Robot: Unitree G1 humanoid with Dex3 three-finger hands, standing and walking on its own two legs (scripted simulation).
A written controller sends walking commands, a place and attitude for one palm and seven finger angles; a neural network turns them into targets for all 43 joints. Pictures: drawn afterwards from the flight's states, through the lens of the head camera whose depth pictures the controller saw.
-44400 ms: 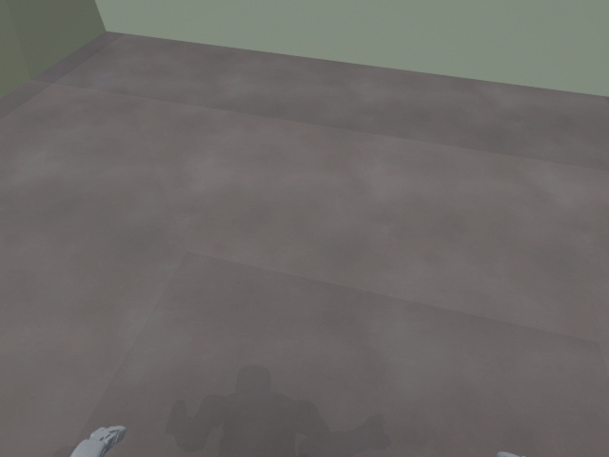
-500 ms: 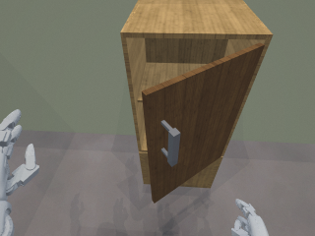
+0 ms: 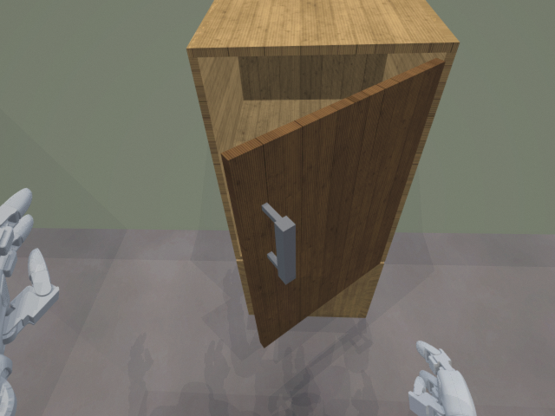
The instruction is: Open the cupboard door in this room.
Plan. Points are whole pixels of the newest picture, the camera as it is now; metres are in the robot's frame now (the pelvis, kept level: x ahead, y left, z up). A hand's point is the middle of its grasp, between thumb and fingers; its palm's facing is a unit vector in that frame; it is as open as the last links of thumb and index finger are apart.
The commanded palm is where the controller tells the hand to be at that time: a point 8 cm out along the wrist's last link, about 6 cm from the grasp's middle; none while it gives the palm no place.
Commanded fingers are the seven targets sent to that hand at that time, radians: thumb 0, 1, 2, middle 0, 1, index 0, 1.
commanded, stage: step back with the hand held close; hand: left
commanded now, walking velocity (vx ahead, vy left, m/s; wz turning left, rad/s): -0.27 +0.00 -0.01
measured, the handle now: (278, 244) +0.35 +0.04 +0.06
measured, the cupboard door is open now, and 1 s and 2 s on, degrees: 38 38 38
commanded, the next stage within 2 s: stop stepping back and stand still in 1.02 s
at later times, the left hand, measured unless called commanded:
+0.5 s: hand out of the picture +0.13 +0.31 +0.15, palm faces +0.39 -0.76 -0.52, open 7.4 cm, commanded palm +0.07 +0.34 +0.17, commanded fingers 0.00 0.90 0.90 -0.20 -0.30 -0.20 -0.30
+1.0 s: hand out of the picture +0.02 +0.36 +0.17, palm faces +0.47 -0.77 -0.43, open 7.4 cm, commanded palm -0.04 +0.38 +0.17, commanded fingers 0.00 0.90 0.90 -0.20 -0.30 -0.20 -0.30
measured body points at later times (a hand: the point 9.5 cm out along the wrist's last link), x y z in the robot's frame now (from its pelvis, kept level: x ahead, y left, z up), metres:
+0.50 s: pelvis -0.07 +0.04 -0.01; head -0.05 +0.05 +0.43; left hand +0.10 +0.34 +0.17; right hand +0.11 -0.20 -0.08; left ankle +0.01 +0.12 -0.74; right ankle -0.03 -0.09 -0.74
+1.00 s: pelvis -0.18 +0.08 -0.01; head -0.16 +0.12 +0.43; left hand -0.01 +0.39 +0.19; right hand +0.00 -0.15 -0.07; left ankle +0.00 +0.12 -0.74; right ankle -0.30 -0.06 -0.67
